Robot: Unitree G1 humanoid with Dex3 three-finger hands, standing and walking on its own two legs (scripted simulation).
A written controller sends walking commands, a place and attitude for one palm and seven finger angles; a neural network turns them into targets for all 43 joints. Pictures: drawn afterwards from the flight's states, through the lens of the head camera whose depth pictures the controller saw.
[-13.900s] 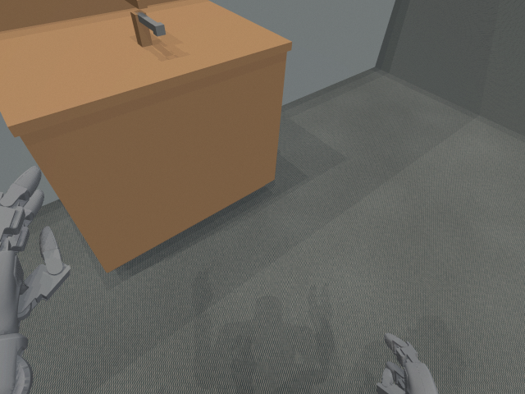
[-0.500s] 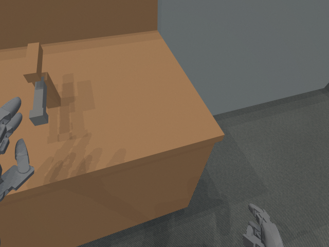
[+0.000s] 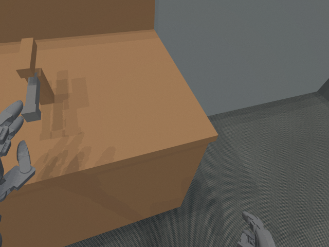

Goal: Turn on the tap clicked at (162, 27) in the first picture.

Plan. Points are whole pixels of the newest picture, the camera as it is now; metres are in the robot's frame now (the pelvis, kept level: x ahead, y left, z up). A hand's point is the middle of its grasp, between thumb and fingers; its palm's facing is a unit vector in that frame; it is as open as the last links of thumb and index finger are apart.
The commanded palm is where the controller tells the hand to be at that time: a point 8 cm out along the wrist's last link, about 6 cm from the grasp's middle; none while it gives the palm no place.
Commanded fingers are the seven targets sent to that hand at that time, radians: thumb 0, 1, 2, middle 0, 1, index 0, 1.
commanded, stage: shuffle to correct the standing spot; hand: left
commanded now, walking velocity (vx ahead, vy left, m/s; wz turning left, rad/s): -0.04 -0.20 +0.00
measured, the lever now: (31, 113) +0.36 +0.33 +0.12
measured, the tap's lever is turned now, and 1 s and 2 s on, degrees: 0 0 0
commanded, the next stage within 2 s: come to a stop and stand still in 0.08 s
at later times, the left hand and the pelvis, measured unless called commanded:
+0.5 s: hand (21, 162) +0.21 +0.25 +0.18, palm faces +0.40 -0.81 -0.44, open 7.4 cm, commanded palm +0.13 +0.27 +0.18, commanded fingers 0.00 0.90 0.90 -0.20 -0.30 -0.20 -0.30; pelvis -0.04 +0.00 -0.01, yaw -1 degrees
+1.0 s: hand out of the picture +0.18 +0.28 +0.16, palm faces +0.33 -0.86 -0.38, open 7.4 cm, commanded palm +0.13 +0.31 +0.18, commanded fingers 0.00 0.90 0.90 -0.20 -0.30 -0.20 -0.30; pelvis -0.05 +0.04 +0.00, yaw -3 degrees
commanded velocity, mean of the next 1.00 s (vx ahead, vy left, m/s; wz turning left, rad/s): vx -0.01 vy -0.03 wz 0.00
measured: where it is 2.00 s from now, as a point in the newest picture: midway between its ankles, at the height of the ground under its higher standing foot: outside the picture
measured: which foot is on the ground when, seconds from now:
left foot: down 0.00-1.00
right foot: down 0.00-1.00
